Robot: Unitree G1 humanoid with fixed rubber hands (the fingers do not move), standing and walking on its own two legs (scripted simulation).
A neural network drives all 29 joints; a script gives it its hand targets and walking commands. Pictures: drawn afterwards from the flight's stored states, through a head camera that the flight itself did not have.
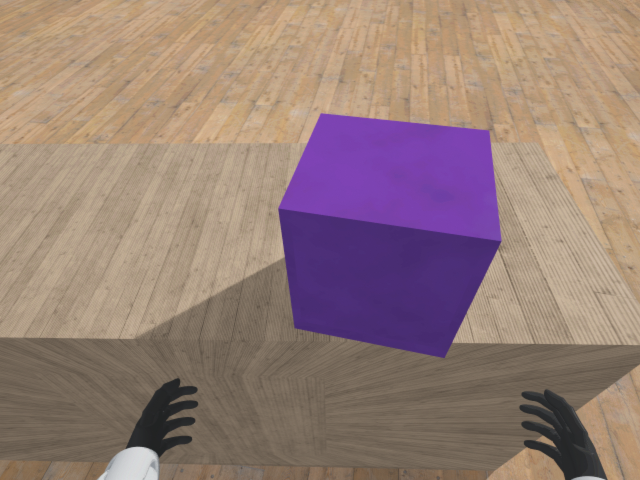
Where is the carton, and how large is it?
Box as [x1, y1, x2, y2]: [278, 113, 501, 357]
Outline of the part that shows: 321,113 278,208 294,326 296,328 444,357 501,241 488,130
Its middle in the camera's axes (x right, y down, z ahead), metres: +0.08 -0.01 +0.52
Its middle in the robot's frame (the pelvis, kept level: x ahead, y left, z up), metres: +0.40 -0.03 +0.09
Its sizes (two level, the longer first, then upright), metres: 0.215 0.191 0.239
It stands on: a pedestal, 0.76 m high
